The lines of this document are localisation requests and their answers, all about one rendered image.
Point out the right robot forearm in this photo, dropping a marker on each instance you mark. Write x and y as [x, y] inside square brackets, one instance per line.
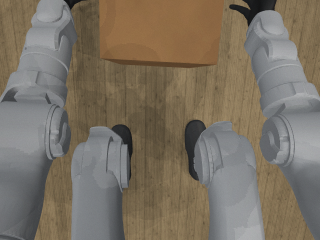
[279, 74]

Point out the robot right upper arm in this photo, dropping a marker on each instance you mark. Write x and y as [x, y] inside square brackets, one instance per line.
[292, 142]

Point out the robot thigh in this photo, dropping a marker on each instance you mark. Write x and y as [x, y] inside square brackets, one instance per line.
[234, 202]
[97, 198]

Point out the left robot hand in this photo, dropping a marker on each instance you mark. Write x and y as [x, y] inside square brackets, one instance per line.
[71, 3]

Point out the left robot thigh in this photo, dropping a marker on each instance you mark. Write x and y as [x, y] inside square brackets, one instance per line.
[97, 198]

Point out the right robot thigh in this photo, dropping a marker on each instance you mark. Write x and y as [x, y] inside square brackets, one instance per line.
[234, 202]

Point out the right robot hand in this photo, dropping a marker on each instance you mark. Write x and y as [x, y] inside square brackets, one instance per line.
[255, 6]

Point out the carton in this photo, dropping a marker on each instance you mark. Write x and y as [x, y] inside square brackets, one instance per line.
[160, 33]

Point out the left robot forearm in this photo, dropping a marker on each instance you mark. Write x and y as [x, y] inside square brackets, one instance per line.
[46, 56]

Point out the robot left upper arm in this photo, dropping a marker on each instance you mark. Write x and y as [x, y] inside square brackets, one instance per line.
[32, 135]

